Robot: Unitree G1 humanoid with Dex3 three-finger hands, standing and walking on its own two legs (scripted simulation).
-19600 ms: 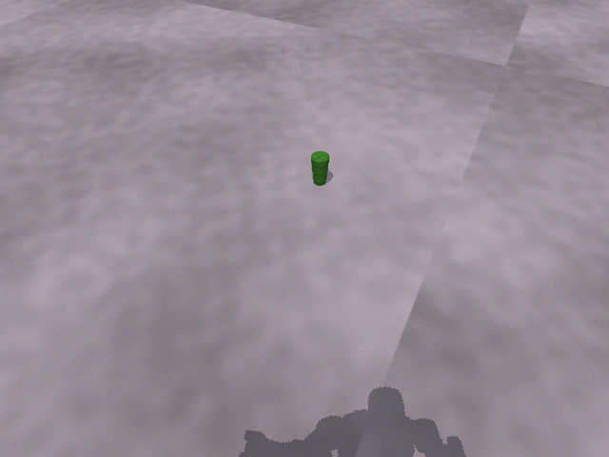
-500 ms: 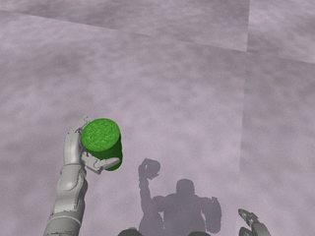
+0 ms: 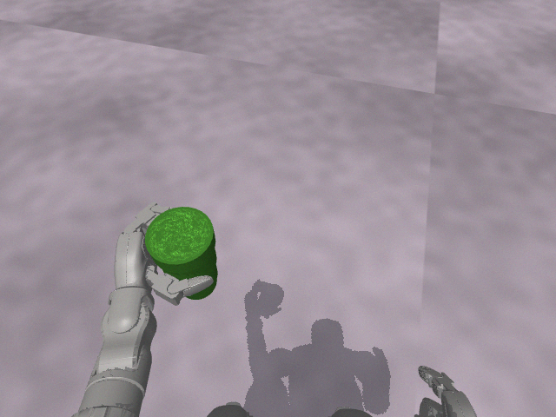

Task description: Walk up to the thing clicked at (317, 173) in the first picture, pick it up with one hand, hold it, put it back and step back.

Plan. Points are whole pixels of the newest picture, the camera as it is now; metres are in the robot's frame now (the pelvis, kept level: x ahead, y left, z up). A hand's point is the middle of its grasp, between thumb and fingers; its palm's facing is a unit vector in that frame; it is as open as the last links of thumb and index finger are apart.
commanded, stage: hold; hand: left
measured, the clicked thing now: (190, 260) +0.33 +0.15 +0.02
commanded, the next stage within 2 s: crouch in 0.32 s
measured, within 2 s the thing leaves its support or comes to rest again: neither
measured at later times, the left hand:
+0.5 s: hand (175, 252) +0.33 +0.17 +0.04, palm faces +0.14 -0.99 -0.03, open 11.3 cm
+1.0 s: hand (191, 284) +0.36 +0.19 -0.13, palm faces +0.19 -0.98 -0.03, open 11.3 cm
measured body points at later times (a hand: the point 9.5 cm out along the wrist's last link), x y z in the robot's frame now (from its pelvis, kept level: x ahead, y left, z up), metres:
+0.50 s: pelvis +0.00 +0.00 +0.00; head +0.04 +0.01 +0.45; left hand +0.32 +0.22 +0.05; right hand +0.13 -0.24 -0.11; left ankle +0.02 +0.13 -0.70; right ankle +0.01 -0.13 -0.70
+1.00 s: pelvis -0.02 +0.00 -0.11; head +0.11 +0.03 +0.32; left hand +0.34 +0.24 -0.12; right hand +0.10 -0.26 -0.23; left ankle +0.02 +0.13 -0.70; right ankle +0.01 -0.13 -0.70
